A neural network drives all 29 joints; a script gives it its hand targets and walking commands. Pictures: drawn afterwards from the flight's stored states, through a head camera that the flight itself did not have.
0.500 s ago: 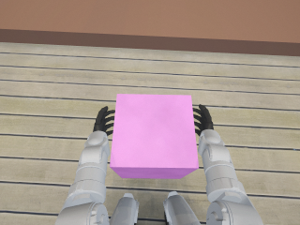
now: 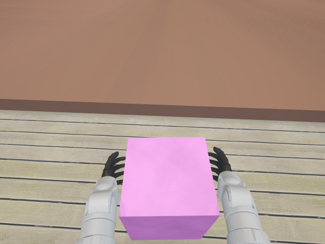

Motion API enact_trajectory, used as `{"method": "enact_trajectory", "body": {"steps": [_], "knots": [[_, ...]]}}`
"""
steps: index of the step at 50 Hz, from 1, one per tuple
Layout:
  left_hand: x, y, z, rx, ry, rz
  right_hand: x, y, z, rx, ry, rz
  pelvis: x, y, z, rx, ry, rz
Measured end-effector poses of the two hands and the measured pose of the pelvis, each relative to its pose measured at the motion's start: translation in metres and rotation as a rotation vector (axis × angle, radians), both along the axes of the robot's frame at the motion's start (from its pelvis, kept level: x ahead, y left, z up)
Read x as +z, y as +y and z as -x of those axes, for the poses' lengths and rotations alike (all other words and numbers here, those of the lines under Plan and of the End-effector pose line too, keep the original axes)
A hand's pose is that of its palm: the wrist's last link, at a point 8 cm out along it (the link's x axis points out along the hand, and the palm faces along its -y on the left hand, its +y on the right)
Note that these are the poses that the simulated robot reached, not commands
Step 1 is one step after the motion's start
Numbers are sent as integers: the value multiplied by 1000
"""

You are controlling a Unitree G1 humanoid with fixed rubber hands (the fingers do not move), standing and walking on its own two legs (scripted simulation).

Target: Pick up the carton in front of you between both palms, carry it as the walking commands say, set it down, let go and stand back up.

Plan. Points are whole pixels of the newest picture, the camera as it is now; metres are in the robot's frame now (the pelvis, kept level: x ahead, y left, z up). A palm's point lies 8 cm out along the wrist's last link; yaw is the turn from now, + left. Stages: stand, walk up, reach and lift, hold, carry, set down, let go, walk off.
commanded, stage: reach and lift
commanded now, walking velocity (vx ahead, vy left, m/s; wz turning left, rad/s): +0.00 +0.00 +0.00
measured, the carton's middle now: (166, 191) +0.29 +0.00 -0.06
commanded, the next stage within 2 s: hold in 1.02 s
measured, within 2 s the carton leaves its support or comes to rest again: neither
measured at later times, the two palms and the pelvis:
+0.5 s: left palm (106, 178) +0.28 +0.15 +0.03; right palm (225, 173) +0.28 -0.15 +0.04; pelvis -0.02 +0.00 +0.00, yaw +0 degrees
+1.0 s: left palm (106, 175) +0.28 +0.15 +0.04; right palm (226, 169) +0.29 -0.15 +0.05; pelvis +0.00 +0.00 +0.01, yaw +0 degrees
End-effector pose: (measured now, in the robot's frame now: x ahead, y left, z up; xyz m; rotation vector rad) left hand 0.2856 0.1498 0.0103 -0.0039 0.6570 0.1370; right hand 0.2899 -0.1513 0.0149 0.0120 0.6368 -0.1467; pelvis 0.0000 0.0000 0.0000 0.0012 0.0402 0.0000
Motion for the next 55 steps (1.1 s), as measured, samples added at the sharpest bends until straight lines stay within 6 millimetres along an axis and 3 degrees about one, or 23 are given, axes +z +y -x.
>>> {"method": "enact_trajectory", "body": {"steps": [5, 19, 55], "knots": [[13, 1, 6, -8, 17, -13, 13, 1, 5, 17, 17, 15, 4, 0, 4, 1, -66, 0], [18, 1, 9, -6, 27, -4, 17, 1, 9, 9, 27, 8, 2, 0, 19, 2, -109, 1], [39, 2, 5, -22, 7, -29, 38, 2, 5, 27, 8, 31, 9, 1, 1, 3, -139, 1]]}}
